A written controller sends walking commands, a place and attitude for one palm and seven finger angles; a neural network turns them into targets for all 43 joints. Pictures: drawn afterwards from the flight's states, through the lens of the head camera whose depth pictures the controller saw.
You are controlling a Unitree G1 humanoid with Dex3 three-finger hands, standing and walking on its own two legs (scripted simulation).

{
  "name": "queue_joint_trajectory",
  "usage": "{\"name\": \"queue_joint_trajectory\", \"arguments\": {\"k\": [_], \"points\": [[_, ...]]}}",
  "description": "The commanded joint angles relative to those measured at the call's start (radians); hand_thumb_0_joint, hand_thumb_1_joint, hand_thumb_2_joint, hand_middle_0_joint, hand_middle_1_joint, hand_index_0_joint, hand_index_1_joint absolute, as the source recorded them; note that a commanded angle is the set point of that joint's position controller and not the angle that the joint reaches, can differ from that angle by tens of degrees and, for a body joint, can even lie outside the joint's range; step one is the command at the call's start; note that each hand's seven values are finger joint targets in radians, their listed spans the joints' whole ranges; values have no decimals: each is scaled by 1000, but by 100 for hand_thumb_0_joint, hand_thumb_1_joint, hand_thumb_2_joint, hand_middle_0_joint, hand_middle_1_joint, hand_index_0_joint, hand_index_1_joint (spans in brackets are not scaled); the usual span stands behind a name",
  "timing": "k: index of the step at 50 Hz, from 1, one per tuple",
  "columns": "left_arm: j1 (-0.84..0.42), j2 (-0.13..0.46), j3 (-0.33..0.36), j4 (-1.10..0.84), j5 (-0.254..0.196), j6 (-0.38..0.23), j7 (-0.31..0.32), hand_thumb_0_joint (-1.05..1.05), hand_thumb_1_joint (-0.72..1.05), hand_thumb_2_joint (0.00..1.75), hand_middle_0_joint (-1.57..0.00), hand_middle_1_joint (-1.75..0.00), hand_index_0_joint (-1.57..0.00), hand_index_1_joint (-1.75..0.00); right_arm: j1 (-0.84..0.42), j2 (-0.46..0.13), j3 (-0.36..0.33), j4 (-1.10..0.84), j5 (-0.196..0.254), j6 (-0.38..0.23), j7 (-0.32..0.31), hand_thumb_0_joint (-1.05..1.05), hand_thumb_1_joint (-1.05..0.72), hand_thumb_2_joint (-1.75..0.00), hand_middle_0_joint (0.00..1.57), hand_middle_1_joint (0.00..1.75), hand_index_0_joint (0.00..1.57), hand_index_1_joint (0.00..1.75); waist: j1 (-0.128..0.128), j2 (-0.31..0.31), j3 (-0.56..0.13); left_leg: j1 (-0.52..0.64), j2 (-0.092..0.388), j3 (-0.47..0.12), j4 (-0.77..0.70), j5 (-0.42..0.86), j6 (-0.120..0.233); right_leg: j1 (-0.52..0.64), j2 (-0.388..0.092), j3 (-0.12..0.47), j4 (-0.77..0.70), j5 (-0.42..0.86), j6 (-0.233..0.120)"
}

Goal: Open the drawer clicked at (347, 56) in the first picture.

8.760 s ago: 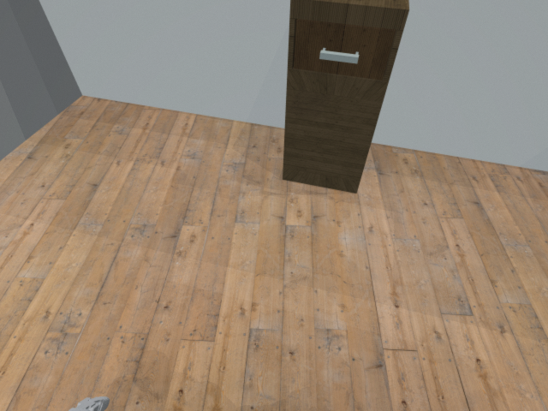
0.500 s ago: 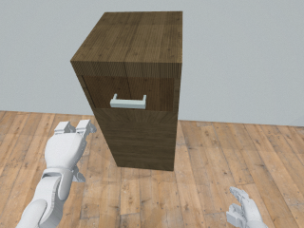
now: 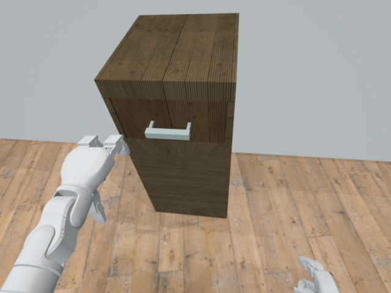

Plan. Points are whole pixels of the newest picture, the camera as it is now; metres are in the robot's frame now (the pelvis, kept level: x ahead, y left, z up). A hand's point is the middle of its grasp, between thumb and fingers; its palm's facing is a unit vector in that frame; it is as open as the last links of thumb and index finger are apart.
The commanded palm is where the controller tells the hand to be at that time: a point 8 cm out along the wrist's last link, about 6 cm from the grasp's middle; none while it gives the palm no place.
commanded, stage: raise the hand with hooked fingers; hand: left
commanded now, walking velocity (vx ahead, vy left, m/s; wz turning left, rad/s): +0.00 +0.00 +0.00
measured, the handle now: (169, 129) +0.58 +0.17 -0.06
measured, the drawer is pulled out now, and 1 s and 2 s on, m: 0.00 0.00 0.00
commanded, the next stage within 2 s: move the hooked fingers above the handle in 0.18 s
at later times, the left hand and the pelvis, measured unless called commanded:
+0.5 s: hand (117, 177) +0.31 +0.21 +0.07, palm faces +0.02 -0.06 -1.00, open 13.8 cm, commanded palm +0.31 +0.22 +0.12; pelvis -0.01 -0.01 +0.00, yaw +0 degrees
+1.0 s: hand (143, 152) +0.41 +0.19 +0.04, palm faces +0.00 -0.03 -1.00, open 13.8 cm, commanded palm +0.39 +0.20 +0.09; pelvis -0.01 +0.00 -0.01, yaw -1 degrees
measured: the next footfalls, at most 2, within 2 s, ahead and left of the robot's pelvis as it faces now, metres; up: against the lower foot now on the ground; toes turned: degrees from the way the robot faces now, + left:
none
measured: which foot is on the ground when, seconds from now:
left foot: down 0.00-1.00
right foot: down 0.00-1.00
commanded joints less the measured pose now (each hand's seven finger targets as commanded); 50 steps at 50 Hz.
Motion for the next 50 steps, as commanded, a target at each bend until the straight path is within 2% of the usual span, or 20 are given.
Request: {"name": "queue_joint_trajectory", "arguments": {"k": [1,2,7,11,14,15,17,20,26,28,29,33,34,36,40,43,44,48,49,50], "points": [[-243,217,145,-228,4,-31,81,0,-50,30,-30,-120,-30,-120,-115,-96,-38,-151,4,-50,-6,0,-90,-90,20,30,20,30,16,-51,-293,61,-32,-1,-32,339,17,146,27,9,-30,296,-36],[-253,234,164,-223,6,-29,95,0,-50,30,-30,-120,-30,-120,-117,-96,-39,-151,4,-52,-7,0,-90,-90,20,30,20,30,16,-58,-288,55,-32,-3,-35,318,16,146,28,7,-34,273,-35],[-257,216,148,-187,13,-4,134,0,-50,30,-30,-120,-30,-120,-121,-96,-44,-137,14,-58,-8,0,-90,-90,20,30,20,30,9,-41,-279,52,-34,5,-34,296,16,128,29,11,-36,258,-35],[-252,198,114,-183,13,23,120,0,-50,30,-30,-120,-30,-120,-126,-96,-41,-136,14,-57,-12,0,-90,-90,20,30,20,30,7,-57,-287,54,-35,11,-40,298,20,144,26,13,-37,275,-33],[-252,183,93,-168,10,28,97,0,-50,30,-30,-120,-30,-120,-133,-95,-37,-136,16,-56,-14,0,-90,-90,20,30,20,30,0,-81,-248,49,-34,10,-48,268,21,127,28,8,-47,241,-30],[-270,151,58,-152,9,32,89,0,-50,30,-30,-120,-30,-120,-133,-94,-34,-139,16,-55,-16,0,-90,-90,20,30,20,30,-8,-83,-230,48,-35,13,-46,252,23,110,28,7,-51,229,-28],[-333,166,64,-126,14,23,84,0,-50,30,-30,-120,-30,-120,-124,-96,-33,-131,17,-59,-21,0,-90,-90,20,30,20,30,-19,-106,-219,42,-35,12,-46,216,23,92,31,10,-61,190,-26],[-406,173,60,-96,36,4,97,0,-50,30,-30,-120,-30,-120,-108,-91,-33,-120,12,-61,-24,0,-90,-90,20,30,20,30,-16,-78,-254,48,-39,11,-34,229,22,87,28,11,-47,204,-30],[-494,183,72,22,52,-9,125,0,-50,30,-30,-120,-30,-120,-82,-89,-37,-102,14,-62,-29,0,-90,-90,20,30,20,30,-17,-81,-280,14,-42,12,-19,239,20,86,30,11,-27,225,-33],[-509,149,41,56,55,-2,131,0,-50,30,-30,-120,-30,-120,-77,-87,-40,-106,16,-63,-26,0,-90,-90,20,30,20,30,-22,-72,-283,13,-42,14,-13,232,20,72,30,7,-23,210,-33],[-559,144,28,80,57,0,133,0,-50,30,-30,-120,-30,-120,-65,-90,-42,-96,18,-63,-28,0,-90,-90,20,30,20,30,-40,-74,-275,12,-40,13,-8,225,20,50,31,4,-22,204,-32],[-643,123,-8,149,67,4,137,0,-50,30,-30,-120,-30,-120,-37,-94,-49,-96,18,-63,-29,0,-90,-90,20,30,20,30,-51,-85,-301,2,-42,9,8,208,24,30,32,6,-11,187,-32],[-691,152,12,172,69,-1,141,0,-50,30,-30,-120,-30,-120,-22,-99,-50,-86,17,-61,-32,0,-90,-90,20,30,20,30,-58,-96,-312,-8,-41,7,11,203,25,33,31,7,-7,186,-32],[-688,172,36,203,76,-9,149,0,-50,30,-30,-120,-30,-120,-7,-100,-57,-84,15,-58,-33,0,-90,-90,20,30,20,30,-47,-93,-348,-15,-44,9,23,233,27,51,32,12,8,227,-34],[-755,115,-13,286,79,-13,165,0,-50,30,-30,-120,-30,-120,27,-104,-63,-74,19,-54,-29,0,-90,-90,20,30,20,30,-72,-76,-319,-41,-41,5,36,227,25,-6,36,1,24,216,-36],[-777,139,13,312,93,-16,189,0,-50,30,-30,-120,-30,-120,58,-109,-75,-74,17,-52,-24,0,-90,-90,20,30,20,30,-63,-78,-397,-32,-39,6,51,262,27,14,40,4,42,241,-40],[-811,154,24,331,97,-16,198,0,-50,30,-30,-120,-30,-120,68,-111,-76,-65,17,-49,-24,0,-90,-90,20,30,20,30,-71,-79,-397,-42,-38,5,56,267,26,8,40,3,49,251,-40],[-836,119,3,415,102,-1,224,0,-50,30,-30,-120,-30,-120,97,-115,-82,-57,19,-44,-16,0,-90,-90,20,30,20,30,-80,-92,-395,-64,-35,7,64,272,27,-10,44,-1,58,256,-41],[-865,152,29,432,109,0,232,0,-50,30,-30,-120,-30,-120,105,-119,-83,-47,18,-42,-17,0,-90,-90,20,30,20,30,-82,-95,-401,-70,-34,9,67,281,27,-10,44,0,64,270,-41],[-890,136,11,431,111,1,238,0,-50,30,-30,-120,-30,-120,112,-118,-84,-48,15,-41,-16,0,-90,-90,20,30,20,30,-84,-88,-423,-68,-36,12,70,284,29,-3,43,2,66,280,-39]]}}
